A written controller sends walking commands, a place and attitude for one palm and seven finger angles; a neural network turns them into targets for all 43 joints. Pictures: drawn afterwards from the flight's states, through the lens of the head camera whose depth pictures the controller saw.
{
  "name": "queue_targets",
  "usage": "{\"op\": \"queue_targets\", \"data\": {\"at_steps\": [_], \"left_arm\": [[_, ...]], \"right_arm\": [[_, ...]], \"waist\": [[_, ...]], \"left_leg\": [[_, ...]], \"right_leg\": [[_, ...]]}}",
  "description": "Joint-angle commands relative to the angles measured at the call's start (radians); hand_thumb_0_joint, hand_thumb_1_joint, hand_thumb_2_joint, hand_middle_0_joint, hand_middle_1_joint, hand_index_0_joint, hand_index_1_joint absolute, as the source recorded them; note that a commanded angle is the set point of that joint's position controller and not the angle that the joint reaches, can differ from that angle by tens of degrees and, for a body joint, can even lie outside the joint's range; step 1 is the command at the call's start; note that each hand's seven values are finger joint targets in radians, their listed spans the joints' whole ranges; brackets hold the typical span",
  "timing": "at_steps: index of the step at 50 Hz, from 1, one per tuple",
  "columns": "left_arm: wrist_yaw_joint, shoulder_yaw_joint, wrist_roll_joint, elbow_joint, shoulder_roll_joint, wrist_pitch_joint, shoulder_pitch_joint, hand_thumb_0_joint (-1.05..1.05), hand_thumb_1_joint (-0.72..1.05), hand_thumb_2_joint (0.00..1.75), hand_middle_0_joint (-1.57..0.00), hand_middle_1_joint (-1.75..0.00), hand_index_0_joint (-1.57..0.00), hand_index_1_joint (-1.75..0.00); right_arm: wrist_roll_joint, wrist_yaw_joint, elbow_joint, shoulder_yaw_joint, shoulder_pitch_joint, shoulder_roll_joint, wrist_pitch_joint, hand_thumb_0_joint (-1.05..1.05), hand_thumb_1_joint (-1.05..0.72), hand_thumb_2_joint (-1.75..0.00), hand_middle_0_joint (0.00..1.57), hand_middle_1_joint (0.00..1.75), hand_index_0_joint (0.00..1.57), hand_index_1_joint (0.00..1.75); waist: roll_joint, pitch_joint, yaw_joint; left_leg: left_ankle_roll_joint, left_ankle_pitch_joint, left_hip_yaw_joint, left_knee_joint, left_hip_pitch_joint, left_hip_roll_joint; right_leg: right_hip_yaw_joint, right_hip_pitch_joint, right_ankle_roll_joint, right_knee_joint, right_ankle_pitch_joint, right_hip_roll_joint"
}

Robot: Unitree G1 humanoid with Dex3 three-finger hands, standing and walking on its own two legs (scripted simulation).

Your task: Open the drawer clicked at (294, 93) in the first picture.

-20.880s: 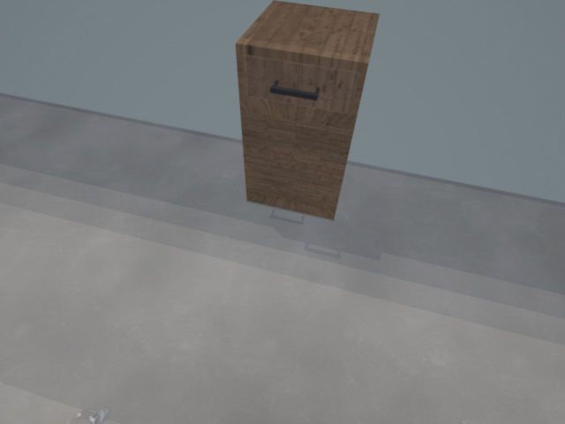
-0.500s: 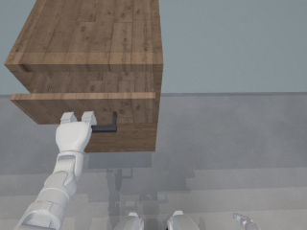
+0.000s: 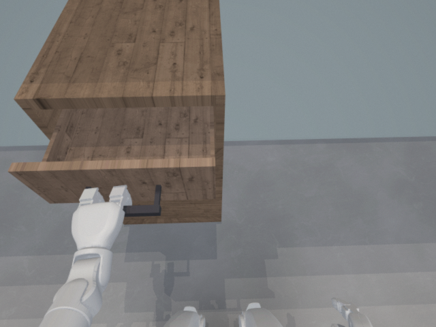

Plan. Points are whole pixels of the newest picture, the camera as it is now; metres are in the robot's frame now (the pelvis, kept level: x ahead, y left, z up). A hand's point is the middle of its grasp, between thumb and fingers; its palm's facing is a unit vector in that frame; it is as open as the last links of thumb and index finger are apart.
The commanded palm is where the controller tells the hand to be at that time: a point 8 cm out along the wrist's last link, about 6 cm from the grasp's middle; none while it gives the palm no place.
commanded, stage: pull the drawer open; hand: left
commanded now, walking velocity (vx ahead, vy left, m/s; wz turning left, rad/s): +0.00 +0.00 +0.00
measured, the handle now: (121, 201) +0.36 +0.22 -0.04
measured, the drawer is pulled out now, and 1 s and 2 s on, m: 0.15 0.28 0.30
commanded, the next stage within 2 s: open the thumb to release the handle in 1.42 s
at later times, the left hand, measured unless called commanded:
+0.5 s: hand (103, 265) +0.24 +0.23 -0.06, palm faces -0.03 -0.06 -1.00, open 5.2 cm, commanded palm +0.21 +0.23 -0.01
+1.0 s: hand (97, 297) +0.18 +0.23 -0.06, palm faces -0.05 -0.08 -1.00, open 5.2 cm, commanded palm +0.15 +0.23 -0.01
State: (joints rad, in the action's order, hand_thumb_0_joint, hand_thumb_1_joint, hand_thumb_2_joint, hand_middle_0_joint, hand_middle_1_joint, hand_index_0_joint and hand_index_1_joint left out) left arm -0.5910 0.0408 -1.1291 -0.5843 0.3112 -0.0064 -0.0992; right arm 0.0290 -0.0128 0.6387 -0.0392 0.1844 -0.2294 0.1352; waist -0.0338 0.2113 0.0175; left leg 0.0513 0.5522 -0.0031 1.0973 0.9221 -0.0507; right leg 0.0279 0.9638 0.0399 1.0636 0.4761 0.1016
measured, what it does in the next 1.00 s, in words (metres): stands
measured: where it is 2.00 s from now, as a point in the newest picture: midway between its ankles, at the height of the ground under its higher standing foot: outside the picture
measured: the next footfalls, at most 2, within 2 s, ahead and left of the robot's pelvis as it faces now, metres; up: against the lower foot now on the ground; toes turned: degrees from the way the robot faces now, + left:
none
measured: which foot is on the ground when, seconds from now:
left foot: down 0.00-1.00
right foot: down 0.00-1.00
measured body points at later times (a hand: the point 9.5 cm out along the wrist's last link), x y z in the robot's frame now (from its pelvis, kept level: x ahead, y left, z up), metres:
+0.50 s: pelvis +0.00 -0.01 +0.00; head +0.07 -0.01 +0.44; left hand +0.23 +0.23 -0.01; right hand +0.19 -0.24 -0.12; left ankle -0.02 +0.09 -0.66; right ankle +0.01 -0.10 -0.66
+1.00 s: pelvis +0.00 -0.01 -0.01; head +0.07 -0.03 +0.43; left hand +0.18 +0.23 -0.01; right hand +0.21 -0.24 -0.12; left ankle -0.02 +0.09 -0.66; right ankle +0.01 -0.10 -0.66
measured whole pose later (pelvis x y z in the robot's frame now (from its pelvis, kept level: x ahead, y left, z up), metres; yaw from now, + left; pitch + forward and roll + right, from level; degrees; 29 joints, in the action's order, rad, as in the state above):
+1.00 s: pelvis +0.00 -0.01 -0.01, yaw +1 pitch +20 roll +0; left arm -0.62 0.03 -1.13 -0.19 0.30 -0.07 0.39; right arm 0.05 0.00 0.57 -0.01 0.09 -0.22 0.09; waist -0.02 0.21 -0.03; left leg 0.03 0.59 0.00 1.18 0.93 -0.06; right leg 0.02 0.99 0.06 1.17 0.53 0.10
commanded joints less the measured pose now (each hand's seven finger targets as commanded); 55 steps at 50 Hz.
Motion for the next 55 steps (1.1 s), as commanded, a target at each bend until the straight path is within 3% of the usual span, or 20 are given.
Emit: {"op": "queue_targets", "data": {"at_steps": [1,7,10,11,13,19,28,31,35,37,43,46,47,48,49,55], "left_arm": [[-0.055,-0.083,0.007,0.187,0.161,-0.007,-0.033,0.0,0.9,0.9,-0.4,-1.35,-0.4,-1.35],[-0.073,-0.085,-0.004,0.248,0.155,-0.007,0.038,0.0,0.9,0.9,-0.4,-1.35,-0.4,-1.35],[-0.077,-0.061,0.001,0.275,0.124,-0.001,0.087,0.0,0.9,0.9,-0.4,-1.35,-0.4,-1.35],[-0.078,-0.085,0.004,0.287,0.143,0.001,0.109,0.0,0.9,0.9,-0.4,-1.35,-0.4,-1.35],[-0.081,-0.063,-0.002,0.308,0.124,0.003,0.118,0.0,0.9,0.9,-0.4,-1.35,-0.4,-1.35],[-0.084,-0.088,0.0,0.346,0.148,0.001,0.182,0.0,0.9,0.9,-0.4,-1.35,-0.4,-1.35],[-0.085,-0.07,0.002,0.417,0.115,-0.011,0.311,0.0,0.9,0.9,-0.4,-1.35,-0.4,-1.35],[-0.086,-0.102,0.007,0.444,0.139,-0.016,0.368,0.0,0.9,0.9,-0.4,-1.35,-0.4,-1.35],[-0.082,-0.078,0.006,0.471,0.117,-0.02,0.413,0.0,0.9,0.9,-0.4,-1.35,-0.4,-1.35],[-0.084,-0.1,0.004,0.489,0.134,-0.026,0.44,0.0,0.9,0.9,-0.4,-1.35,-0.4,-1.35],[-0.081,-0.095,0.008,0.521,0.126,-0.044,0.503,0.0,0.9,0.9,-0.4,-1.35,-0.4,-1.35],[-0.075,-0.124,0.019,0.543,0.14,-0.061,0.574,0.0,0.9,0.9,-0.4,-1.35,-0.4,-1.35],[-0.073,-0.119,0.015,0.543,0.136,-0.066,0.605,0.0,0.9,0.9,-0.4,-1.35,-0.4,-1.35],[-0.068,-0.099,0.02,0.552,0.119,-0.068,0.602,0.0,0.9,0.9,-0.4,-1.35,-0.4,-1.35],[-0.07,-0.131,0.019,0.564,0.147,-0.075,0.618,0.0,0.9,0.9,-0.4,-1.35,-0.4,-1.35],[-0.069,-0.134,0.014,0.602,0.143,-0.101,0.665,0.0,0.9,0.9,-0.4,-1.35,-0.4,-1.35]], "right_arm": [[0.007,-0.007,-0.121,-0.046,-0.029,-0.135,-0.039,0.0,-0.9,-0.9,0.2,0.3,0.2,0.3],[0.009,-0.005,-0.134,-0.046,-0.055,-0.129,-0.048,0.0,-0.9,-0.9,0.2,0.3,0.2,0.3],[0.009,-0.001,-0.142,-0.046,-0.063,-0.125,-0.052,0.0,-0.9,-0.9,0.2,0.3,0.2,0.3],[0.01,-0.002,-0.146,-0.044,-0.072,-0.129,-0.053,0.0,-0.9,-0.9,0.2,0.3,0.2,0.3],[0.01,-0.002,-0.148,-0.044,-0.077,-0.124,-0.054,0.0,-0.9,-0.9,0.2,0.3,0.2,0.3],[0.012,-0.007,-0.158,-0.035,-0.11,-0.12,-0.059,0.0,-0.9,-0.9,0.2,0.3,0.2,0.3],[0.018,-0.001,-0.18,-0.03,-0.13,-0.111,-0.07,0.0,-0.9,-0.9,0.2,0.3,0.2,0.3],[0.018,-0.001,-0.191,-0.025,-0.142,-0.111,-0.072,0.0,-0.9,-0.9,0.2,0.3,0.2,0.3],[0.02,0.001,-0.199,-0.022,-0.154,-0.106,-0.074,0.0,-0.9,-0.9,0.2,0.3,0.2,0.3],[0.023,0.0,-0.203,-0.019,-0.162,-0.106,-0.073,0.0,-0.9,-0.9,0.2,0.3,0.2,0.3],[0.027,0.002,-0.209,-0.018,-0.163,-0.102,-0.08,0.0,-0.9,-0.9,0.2,0.3,0.2,0.3],[0.029,0.004,-0.218,-0.014,-0.172,-0.101,-0.083,0.0,-0.9,-0.9,0.2,0.3,0.2,0.3],[0.029,0.006,-0.223,-0.011,-0.178,-0.097,-0.082,0.0,-0.9,-0.9,0.2,0.3,0.2,0.3],[0.03,0.008,-0.222,-0.013,-0.174,-0.097,-0.083,0.0,-0.9,-0.9,0.2,0.3,0.2,0.3],[0.03,0.009,-0.226,-0.012,-0.179,-0.098,-0.082,0.0,-0.9,-0.9,0.2,0.3,0.2,0.3],[0.036,0.013,-0.239,-0.01,-0.186,-0.093,-0.083,0.0,-0.9,-0.9,0.2,0.3,0.2,0.3]], "waist": [[0.008,0.309,-0.032],[0.009,0.322,-0.041],[0.027,0.302,-0.034],[0.01,0.307,-0.046],[0.012,0.302,-0.038],[0.02,0.288,-0.051],[0.02,0.266,-0.054],[0.012,0.259,-0.067],[0.016,0.234,-0.063],[0.021,0.262,-0.074],[0.007,0.247,-0.075],[0.04,0.258,-0.082],[0.032,0.254,-0.09],[0.036,0.231,-0.079],[0.041,0.234,-0.092],[0.021,0.229,-0.095]], "left_leg": [[-0.019,-0.423,-0.021,-0.122,-0.189,0.016],[-0.022,-0.42,-0.022,-0.113,-0.202,0.013],[-0.021,-0.406,-0.023,-0.112,-0.202,0.012],[-0.022,-0.417,-0.025,-0.114,-0.201,0.011],[-0.022,-0.415,-0.024,-0.108,-0.211,0.012],[-0.022,-0.365,-0.021,-0.107,-0.185,0.004],[-0.021,-0.357,-0.022,-0.089,-0.181,0.002],[-0.023,-0.358,-0.025,-0.09,-0.175,0.0],[-0.022,-0.328,-0.023,-0.081,-0.16,-0.002],[-0.023,-0.341,-0.021,-0.076,-0.16,-0.003],[-0.022,-0.331,-0.022,-0.063,-0.151,-0.003],[-0.021,-0.346,-0.024,-0.053,-0.137,-0.005],[-0.023,-0.338,-0.021,-0.053,-0.134,-0.008],[-0.02,-0.326,-0.02,-0.05,-0.128,-0.006],[-0.022,-0.317,-0.019,-0.051,-0.118,-0.008],[-0.02,-0.296,-0.02,-0.03,-0.1,-0.01]], "right_leg": [[0.004,-0.262,0.026,-0.113,-0.401,-0.04],[0.006,-0.251,0.025,-0.101,-0.384,-0.041],[0.002,-0.251,0.025,-0.106,-0.377,-0.042],[0.006,-0.254,0.028,-0.102,-0.384,-0.04],[0.005,-0.245,0.026,-0.1,-0.381,-0.042],[0.018,-0.25,0.026,-0.1,-0.348,-0.044],[0.015,-0.236,0.028,-0.089,-0.344,-0.044],[0.02,-0.238,0.032,-0.083,-0.342,-0.043],[0.022,-0.221,0.03,-0.082,-0.317,-0.046],[0.028,-0.228,0.029,-0.071,-0.33,-0.047],[0.023,-0.21,0.031,-0.061,-0.322,-0.048],[0.038,-0.228,0.032,-0.054,-0.363,-0.047],[0.039,-0.22,0.03,-0.05,-0.345,-0.048],[0.034,-0.217,0.03,-0.056,-0.347,-0.051],[0.039,-0.216,0.03,-0.052,-0.33,-0.051],[0.038,-0.185,0.032,-0.038,-0.297,-0.052]]}}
